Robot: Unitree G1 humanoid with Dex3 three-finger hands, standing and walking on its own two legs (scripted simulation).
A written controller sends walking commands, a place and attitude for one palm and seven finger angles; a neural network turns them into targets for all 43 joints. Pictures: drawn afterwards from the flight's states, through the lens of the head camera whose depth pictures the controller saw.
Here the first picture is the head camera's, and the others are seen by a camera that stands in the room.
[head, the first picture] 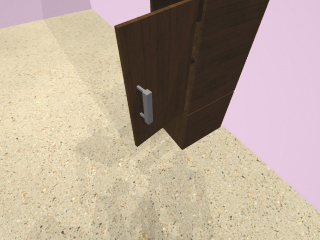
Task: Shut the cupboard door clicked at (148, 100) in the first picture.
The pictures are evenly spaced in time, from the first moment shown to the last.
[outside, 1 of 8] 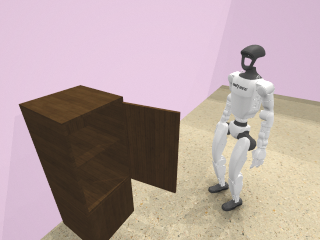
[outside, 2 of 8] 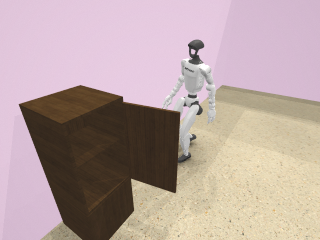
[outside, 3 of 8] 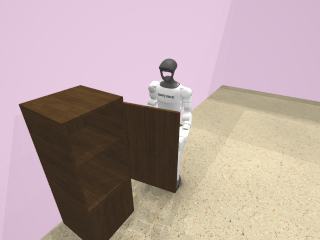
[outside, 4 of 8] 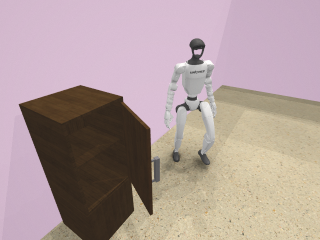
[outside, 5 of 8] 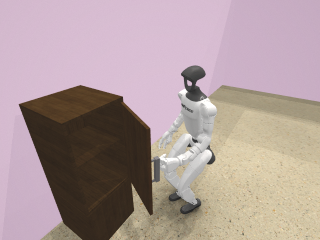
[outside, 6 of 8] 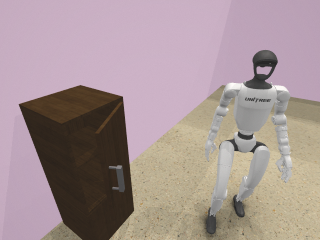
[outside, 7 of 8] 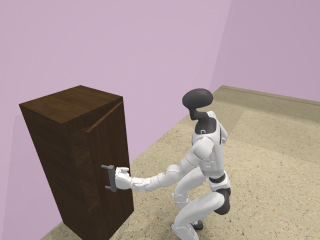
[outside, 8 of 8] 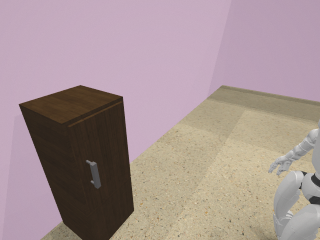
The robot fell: no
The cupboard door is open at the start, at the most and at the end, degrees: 100 100 0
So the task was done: yes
